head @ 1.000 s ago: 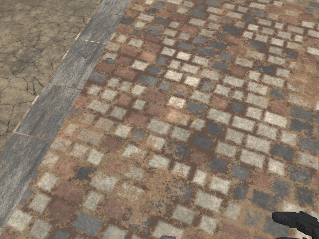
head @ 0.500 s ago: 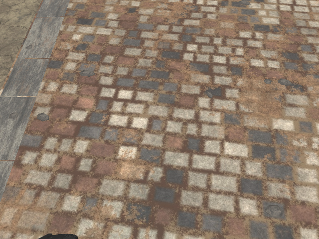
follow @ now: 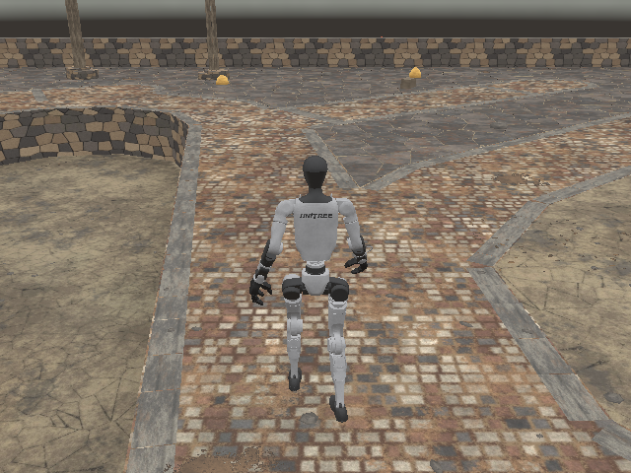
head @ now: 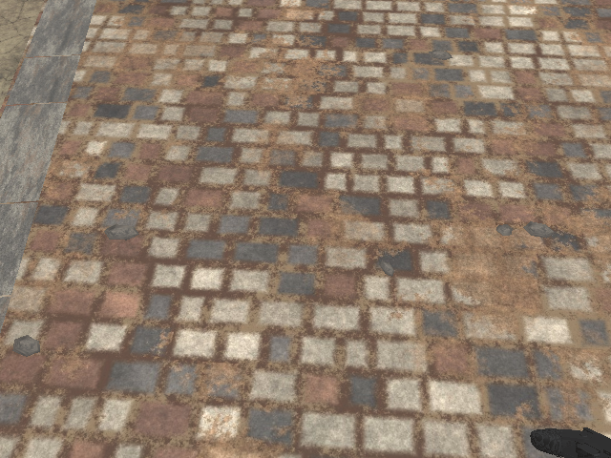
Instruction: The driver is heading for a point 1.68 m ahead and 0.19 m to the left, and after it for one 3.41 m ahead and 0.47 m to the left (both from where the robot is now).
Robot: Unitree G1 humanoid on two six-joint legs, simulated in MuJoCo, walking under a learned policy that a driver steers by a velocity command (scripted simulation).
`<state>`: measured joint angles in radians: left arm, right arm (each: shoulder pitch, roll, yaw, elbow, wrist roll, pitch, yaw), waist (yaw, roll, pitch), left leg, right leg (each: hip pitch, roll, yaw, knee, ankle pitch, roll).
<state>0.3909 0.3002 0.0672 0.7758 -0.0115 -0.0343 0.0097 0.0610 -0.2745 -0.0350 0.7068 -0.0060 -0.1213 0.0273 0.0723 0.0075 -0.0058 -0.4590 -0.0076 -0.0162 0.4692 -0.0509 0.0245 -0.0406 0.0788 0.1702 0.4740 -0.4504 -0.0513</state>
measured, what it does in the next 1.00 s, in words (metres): walks ahead: right foot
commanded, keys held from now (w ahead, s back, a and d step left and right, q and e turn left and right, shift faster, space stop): w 1.00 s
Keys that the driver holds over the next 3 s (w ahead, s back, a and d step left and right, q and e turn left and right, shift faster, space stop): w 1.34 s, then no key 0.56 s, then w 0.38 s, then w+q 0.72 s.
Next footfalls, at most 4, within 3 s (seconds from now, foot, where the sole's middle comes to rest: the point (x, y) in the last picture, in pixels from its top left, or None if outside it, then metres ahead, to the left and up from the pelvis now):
0.50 right None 0.44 -0.13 -0.76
1.04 left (299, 346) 0.74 0.10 -0.76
1.54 right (394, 260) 1.02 -0.13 -0.76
1.84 left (300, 267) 0.98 0.12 -0.76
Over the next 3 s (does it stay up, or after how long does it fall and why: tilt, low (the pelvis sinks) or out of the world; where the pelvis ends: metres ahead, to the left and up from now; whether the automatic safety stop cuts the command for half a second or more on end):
stays up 1.41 0.07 0.02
